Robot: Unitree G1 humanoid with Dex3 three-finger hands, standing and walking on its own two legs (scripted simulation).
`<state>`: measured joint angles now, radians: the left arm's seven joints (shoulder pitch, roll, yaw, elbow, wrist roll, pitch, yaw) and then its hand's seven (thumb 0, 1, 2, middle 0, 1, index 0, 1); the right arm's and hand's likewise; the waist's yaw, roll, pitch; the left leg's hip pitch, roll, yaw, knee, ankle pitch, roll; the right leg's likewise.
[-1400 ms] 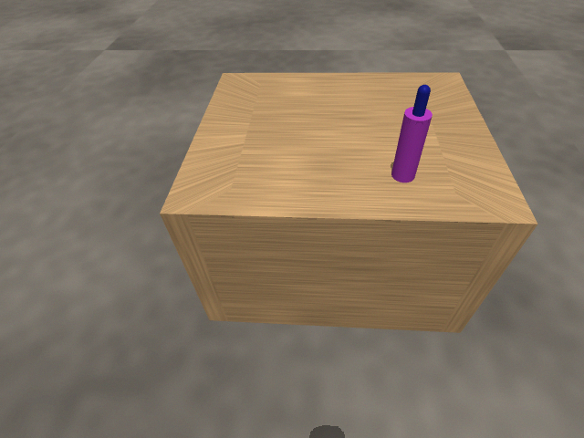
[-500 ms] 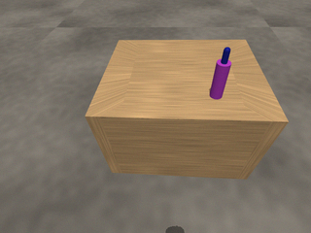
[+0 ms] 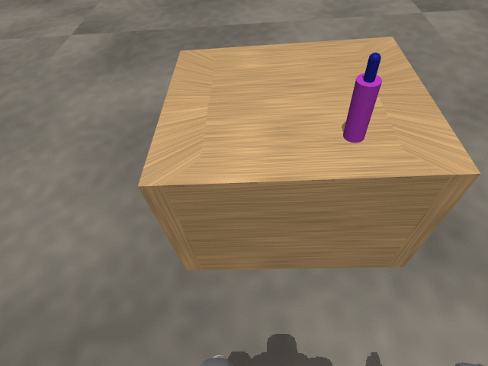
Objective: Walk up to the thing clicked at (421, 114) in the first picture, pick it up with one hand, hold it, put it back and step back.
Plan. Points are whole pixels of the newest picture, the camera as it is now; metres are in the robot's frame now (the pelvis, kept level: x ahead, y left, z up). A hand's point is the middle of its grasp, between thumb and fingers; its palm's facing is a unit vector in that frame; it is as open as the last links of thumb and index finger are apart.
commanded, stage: walk up
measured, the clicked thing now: (363, 99) +0.77 -0.28 -0.04
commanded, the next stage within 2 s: none
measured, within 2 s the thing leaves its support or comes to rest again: neither
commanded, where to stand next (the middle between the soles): +0.19 +0.09 m, yaw -18 degrees
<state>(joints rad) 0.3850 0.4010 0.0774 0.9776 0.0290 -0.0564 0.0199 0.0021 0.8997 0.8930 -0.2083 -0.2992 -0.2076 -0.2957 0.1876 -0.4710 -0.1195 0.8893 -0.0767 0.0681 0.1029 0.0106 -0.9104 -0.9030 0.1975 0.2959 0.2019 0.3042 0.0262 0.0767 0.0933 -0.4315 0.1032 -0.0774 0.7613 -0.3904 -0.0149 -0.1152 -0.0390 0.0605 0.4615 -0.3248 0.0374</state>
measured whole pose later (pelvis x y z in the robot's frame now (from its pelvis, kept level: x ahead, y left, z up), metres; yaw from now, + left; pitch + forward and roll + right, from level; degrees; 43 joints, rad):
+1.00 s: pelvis +0.15 +0.13 -0.02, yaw -17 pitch -2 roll -2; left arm 0.16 0.42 0.06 0.87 0.02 0.02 -0.01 0.00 0.91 0.89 -0.20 -0.30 -0.20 -0.29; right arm 0.24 -0.45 -0.04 0.82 0.00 0.00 -0.02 0.01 -0.90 -0.90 0.20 0.30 0.21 0.31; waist -0.01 0.02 0.17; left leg -0.35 0.14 0.06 0.84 -0.44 -0.02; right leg -0.32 0.03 -0.02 0.73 -0.37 -0.02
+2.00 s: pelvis +0.16 +0.12 +0.01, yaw -19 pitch -2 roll +0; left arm 0.05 0.34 0.03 1.13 0.00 0.01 -0.03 0.00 0.91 0.89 -0.20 -0.30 -0.20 -0.29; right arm 0.10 -0.35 0.01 1.12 -0.01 -0.03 0.00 0.01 -0.91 -0.90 0.20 0.30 0.20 0.30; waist 0.00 -0.01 0.05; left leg -0.13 0.05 0.02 0.35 -0.19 -0.03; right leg -0.14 0.00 0.00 0.35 -0.18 0.00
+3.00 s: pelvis +0.17 +0.13 +0.02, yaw -18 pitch -2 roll +0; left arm 0.10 0.35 0.00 1.14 0.01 -0.01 -0.01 0.00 0.91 0.89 -0.20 -0.30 -0.20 -0.29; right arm 0.10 -0.35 0.00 1.14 -0.01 0.00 0.01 0.01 -0.91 -0.90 0.20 0.30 0.20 0.30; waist 0.00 0.00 0.05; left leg -0.09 0.03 0.02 0.31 -0.18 -0.02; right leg -0.10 -0.03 -0.01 0.31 -0.17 0.02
